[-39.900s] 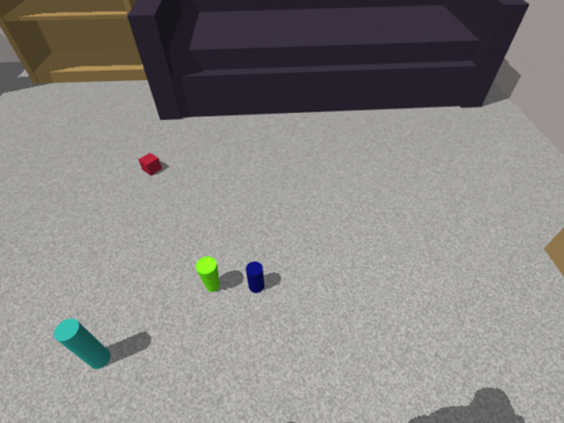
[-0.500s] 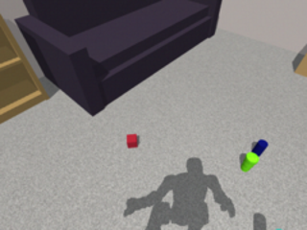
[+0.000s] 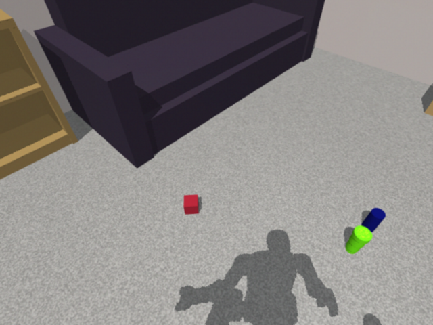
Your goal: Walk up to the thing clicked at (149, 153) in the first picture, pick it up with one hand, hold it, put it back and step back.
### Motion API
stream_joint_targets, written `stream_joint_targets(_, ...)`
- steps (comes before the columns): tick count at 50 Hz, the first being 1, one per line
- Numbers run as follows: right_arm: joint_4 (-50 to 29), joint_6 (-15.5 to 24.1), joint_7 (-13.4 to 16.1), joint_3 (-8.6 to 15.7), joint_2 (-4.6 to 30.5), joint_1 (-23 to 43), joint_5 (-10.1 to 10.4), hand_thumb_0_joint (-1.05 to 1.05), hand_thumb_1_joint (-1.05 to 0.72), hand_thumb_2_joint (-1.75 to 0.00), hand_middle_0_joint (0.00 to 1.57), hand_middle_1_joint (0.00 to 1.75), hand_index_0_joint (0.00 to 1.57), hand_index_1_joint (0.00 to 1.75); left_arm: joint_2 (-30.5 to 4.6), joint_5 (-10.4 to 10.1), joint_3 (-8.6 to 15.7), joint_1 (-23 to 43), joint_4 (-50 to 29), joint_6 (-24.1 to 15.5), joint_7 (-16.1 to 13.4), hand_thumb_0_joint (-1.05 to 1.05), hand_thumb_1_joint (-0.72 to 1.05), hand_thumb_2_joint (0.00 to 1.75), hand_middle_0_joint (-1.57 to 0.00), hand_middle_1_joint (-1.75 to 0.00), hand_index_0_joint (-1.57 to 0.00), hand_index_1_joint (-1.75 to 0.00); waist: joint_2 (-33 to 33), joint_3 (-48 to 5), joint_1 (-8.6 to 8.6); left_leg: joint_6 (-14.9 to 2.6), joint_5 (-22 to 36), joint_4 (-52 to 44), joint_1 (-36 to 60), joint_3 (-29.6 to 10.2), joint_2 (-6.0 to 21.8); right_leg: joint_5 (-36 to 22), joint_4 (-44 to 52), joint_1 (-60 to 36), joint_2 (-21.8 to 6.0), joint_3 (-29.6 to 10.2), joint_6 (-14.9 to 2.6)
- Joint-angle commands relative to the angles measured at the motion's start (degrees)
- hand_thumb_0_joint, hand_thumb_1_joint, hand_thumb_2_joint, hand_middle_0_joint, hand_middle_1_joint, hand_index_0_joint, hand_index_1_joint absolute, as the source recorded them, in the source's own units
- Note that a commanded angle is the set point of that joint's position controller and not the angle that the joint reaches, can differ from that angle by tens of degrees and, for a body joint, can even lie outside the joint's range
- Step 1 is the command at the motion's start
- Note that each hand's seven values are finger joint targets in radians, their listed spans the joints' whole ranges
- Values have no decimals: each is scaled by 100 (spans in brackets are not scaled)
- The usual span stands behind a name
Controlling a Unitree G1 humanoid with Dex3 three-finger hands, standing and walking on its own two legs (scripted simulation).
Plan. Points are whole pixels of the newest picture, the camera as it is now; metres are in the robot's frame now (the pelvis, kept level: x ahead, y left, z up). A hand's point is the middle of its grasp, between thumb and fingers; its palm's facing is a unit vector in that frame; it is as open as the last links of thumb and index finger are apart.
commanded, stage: walk up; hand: left
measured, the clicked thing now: (191, 204) +0.87 +0.19 -0.75
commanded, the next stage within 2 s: none
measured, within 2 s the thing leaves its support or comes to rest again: neither
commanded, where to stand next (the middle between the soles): +0.44 -0.01 m, yaw +2 degrees
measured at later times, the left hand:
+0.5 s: hand (78, 310) +0.20 +0.32 -0.15, palm faces -0.09 -0.93 -0.35, open 7.4 cm
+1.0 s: hand (115, 241) +0.36 +0.30 -0.17, palm faces -0.03 -0.94 -0.34, open 7.4 cm
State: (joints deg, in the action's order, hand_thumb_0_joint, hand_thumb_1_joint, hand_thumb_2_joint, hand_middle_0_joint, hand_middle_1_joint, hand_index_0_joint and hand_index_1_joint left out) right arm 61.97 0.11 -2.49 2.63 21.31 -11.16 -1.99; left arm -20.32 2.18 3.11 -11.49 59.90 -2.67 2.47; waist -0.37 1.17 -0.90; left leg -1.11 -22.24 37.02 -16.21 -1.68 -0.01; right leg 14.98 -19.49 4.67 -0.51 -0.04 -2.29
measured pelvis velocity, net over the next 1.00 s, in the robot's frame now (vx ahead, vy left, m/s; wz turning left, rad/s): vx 0.32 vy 0.03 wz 0.01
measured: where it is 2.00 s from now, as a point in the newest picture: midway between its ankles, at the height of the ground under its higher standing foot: (225, 299)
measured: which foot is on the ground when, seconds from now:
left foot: down 0.00-0.62, up 0.64-0.92, down 0.94-1.00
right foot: down 0.00-0.16, up 0.18-0.58, down 0.60-0.96, up 0.98-1.00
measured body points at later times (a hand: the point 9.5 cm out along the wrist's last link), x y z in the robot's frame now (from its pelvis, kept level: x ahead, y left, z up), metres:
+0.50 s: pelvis +0.14 +0.04 -0.01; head +0.15 +0.05 +0.44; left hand +0.20 +0.37 -0.12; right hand +0.15 -0.28 -0.12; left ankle +0.11 +0.16 -0.75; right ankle +0.26 -0.11 -0.72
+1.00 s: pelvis +0.32 +0.03 -0.03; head +0.33 +0.04 +0.42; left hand +0.36 +0.35 -0.15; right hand +0.39 -0.30 -0.12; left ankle +0.39 +0.15 -0.75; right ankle +0.28 -0.10 -0.73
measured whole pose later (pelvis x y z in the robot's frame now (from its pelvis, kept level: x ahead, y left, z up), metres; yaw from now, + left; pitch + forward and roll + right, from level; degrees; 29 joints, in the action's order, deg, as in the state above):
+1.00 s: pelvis +0.32 +0.03 -0.03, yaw +0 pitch -2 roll +0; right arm 48.5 4.5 -2.1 3.8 23.4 -18.2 -1.7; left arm -23.8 0.9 2.4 -18.6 47.6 -1.2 2.7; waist 2.1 4.0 -1.1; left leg -0.8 -12.3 36.4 -21.5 4.0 1.9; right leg 26.7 -45.9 15.6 -2.6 1.0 -1.8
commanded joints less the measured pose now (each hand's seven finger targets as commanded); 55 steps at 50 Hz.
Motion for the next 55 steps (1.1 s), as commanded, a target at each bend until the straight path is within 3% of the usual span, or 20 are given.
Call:
stream_joint_targets(1, -763, 264, -52, 385, 1238, 412, 0, 0, -90, -90, 20, 30, 20, 30, -1777, -19, 521, -51, -511, -116, -137, 0, 90, 90, -20, -30, -20, -30, 535, 476, -104, 65, -54, 738, -1781, -145, 413, 1516, 1230, -623, -1542, -1523, -976)
stream_joint_targets(4, -839, 281, -153, 474, 1152, -65, -11, 0, -90, -90, 20, 30, 20, 30, -1798, 30, 494, 450, -895, -90, -29, 0, 90, 90, -20, -30, -20, -30, 1168, 487, 190, 64, 337, -174, 22, 178, 438, 1377, 896, 976, -1252, -822, -760)
stream_joint_targets(7, -511, 358, -31, 692, 1348, -1211, -78, 0, -90, -90, 20, 30, 20, 30, -1367, 10, 337, 265, -1043, 9, 11, 0, 90, 90, -20, -30, -20, -30, -21, 73, 686, 59, 715, -858, 2134, 508, -19, 1485, -1221, 2268, -653, -150, -516)
stream_joint_targets(8, -522, 395, 45, 824, 1806, -1610, -127, 0, -90, -90, 20, 30, 20, 30, -970, -40, 222, -179, -1073, 32, 27, 0, 90, 90, -20, -30, -20, -30, -1474, -102, 816, -236, -983, -1746, 2606, -828, 774, 1838, -3033, 3027, -22, 195, -315)
stream_joint_targets(9, -765, 461, 68, 837, 2268, -1485, -142, 0, -90, -90, 20, 30, 20, 30, -962, -107, 207, -321, -1066, 51, -12, 0, 90, 90, -20, -30, -20, -30, -1689, -57, 728, -774, -2997, -3017, 1847, -3721, 2150, 1930, -4331, 3519, 521, -337, -164)
stream_joint_targets(10, -1005, 455, 56, 846, 2360, -916, 42, 0, -90, -90, 20, 30, 20, 30, -1577, -99, 319, -198, -1024, 67, -70, 0, 90, 90, -20, -30, -20, -30, -930, 351, 560, -1182, -3357, -3210, 862, -3992, 2445, 1670, -4510, 3110, 66, -1011, -195)
stream_joint_targets(12, -1273, 489, 86, 646, 1910, -330, 57, 0, -90, -90, 20, 30, 20, 30, -1681, -194, 324, -699, -818, 49, -51, 0, 90, 90, -20, -30, -20, -30, -480, 447, 104, -1179, -2092, -2763, 950, -2654, 2052, 933, -4482, 3174, -259, -960, -106)
stream_joint_targets(15, -1332, 556, 100, 557, 1666, -467, 80, 0, -90, -90, 20, 30, 20, 30, -1651, -124, 350, -876, -688, 47, 35, 0, 90, 90, -20, -30, -20, -30, -681, 480, 111, -965, -723, -2751, 534, -1365, 1599, 354, -3750, 2632, -335, -637, 123)
stream_joint_targets(24, -1617, 562, 55, 573, 1815, -722, 123, 0, -90, -90, 20, 30, 20, 30, -1366, -79, 370, -114, -1248, -8, 242, 0, 90, 90, -20, -30, -20, -30, -713, 598, 244, -986, -251, -2485, 379, -498, 1418, -486, -1724, 1894, -440, 91, 118)
stream_joint_targets(28, -1738, 473, 73, 469, 1637, -820, 125, 0, -90, -90, 20, 30, 20, 30, -1324, -83, 432, -489, -1181, -125, 155, 0, 90, 90, -20, -30, -20, -30, -339, 261, -23, -783, 1422, -1126, 232, -146, 1199, -301, -1038, 645, -18, 476, 14)
stream_joint_targets(29, -1768, 464, 77, 382, 1427, -919, 135, 0, -90, -90, 20, 30, 20, 30, -1483, -76, 512, -1006, -1069, -179, 83, 0, 90, 90, -20, -30, -20, -30, 152, -91, -272, -629, 2078, -36, 36, 84, 945, -118, -773, -194, 35, 341, -95)
stream_joint_targets(31, -1960, 462, 109, 203, 1004, -1169, 209, 0, -90, -90, 20, 30, 20, 30, -2282, -98, 693, -1559, -1171, -264, -37, 0, 90, 90, -20, -30, -20, -30, 1798, -336, -423, -131, -639, 2522, -2038, 554, -317, 690, 528, -1308, -2205, -3438, -1078)
stream_joint_targets(32, -1812, 398, 187, 335, 1476, -1003, 147, 0, -90, -90, 20, 30, 20, 30, -2314, -189, 676, -1304, -1249, -232, -31, 0, 90, 90, -20, -30, -20, -30, 1019, -48, -390, -136, -906, 3031, -1834, -152, 103, 772, 415, -441, -2465, -3519, -1479)
stream_joint_targets(37, -1530, 393, 31, 327, 1349, -1319, 180, 0, -90, -90, 20, 30, 20, 30, -1785, -192, 483, -606, -1560, -215, -61, 0, 90, 90, -20, -30, -20, -30, 1094, 357, 47, -4, 43, 1776, -1259, 10, 480, -84, 409, 750, -1407, -1102, -1157)
stream_joint_targets(42, -1668, 463, -72, 379, 1210, -925, 98, 0, -90, -90, 20, 30, 20, 30, -1797, -133, 473, -607, -1792, -216, 5, 0, 90, 90, -20, -30, -20, -30, 951, 264, -99, 101, 619, 183, -538, 436, 386, 409, 279, 1166, -1325, -716, -1114)
stream_joint_targets(46, -1454, 590, 89, 466, 1253, -1413, 49, 0, -90, -90, 20, 30, 20, 30, -1451, -154, 260, -378, -1907, -77, -11, 0, 90, 90, -20, -30, -20, -30, 187, -116, 360, -5, 1221, -711, 1193, 616, 48, 321, -1230, 2066, -966, -203, -680)
stream_joint_targets(47, -1455, 615, 156, 535, 1536, -1577, 26, 0, -90, -90, 20, 30, 20, 30, -1161, -169, 138, -540, -1921, -53, -28, 0, 90, 90, -20, -30, -20, -30, -613, -212, 430, -215, 403, -1223, 1545, -281, 628, 570, -2175, 2531, -611, 109, -427)
stream_joint_targets(48, -1631, 642, 203, 623, 2034, -1572, -15, 0, -90, -90, 20, 30, 20, 30, -894, -224, 60, -686, -1948, -18, -54, 0, 90, 90, -20, -30, -20, -30, -1495, -190, 404, -806, -221, -2169, 1624, -2821, 2137, 1355, -3471, 3315, 162, 349, -52)
stream_joint_targets(49, -1733, 597, 196, 679, 2293, -1372, 114, 0, -90, -90, 20, 30, 20, 30, -1554, -176, 254, -857, -1708, 69, -162, 0, 90, 90, -20, -30, -20, -30, -1013, -50, 371, -1415, -384, -2207, 1062, -3301, 2579, 1936, -4022, 2965, -79, -238, -70)
stream_joint_targets(55, -1798, 532, 327, 386, 1630, -728, 108, 0, -90, -90, 20, 30, 20, 30, -1313, -229, 220, -951, -1310, 87, -172, 0, 90, 90, -20, -30, -20, -30, -1050, -113, 57, -1091, 3530, -1210, 545, -669, 1609, 1092, -3155, 2073, -343, -110, 55)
